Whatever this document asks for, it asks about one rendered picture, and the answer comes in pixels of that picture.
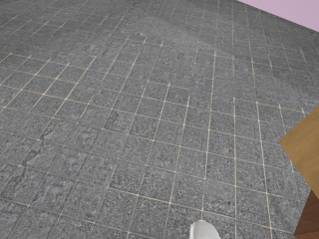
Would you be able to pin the right robot thigh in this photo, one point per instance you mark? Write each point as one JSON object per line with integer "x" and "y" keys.
{"x": 202, "y": 230}

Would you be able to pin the cupboard door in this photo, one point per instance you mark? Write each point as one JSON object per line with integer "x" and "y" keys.
{"x": 301, "y": 145}

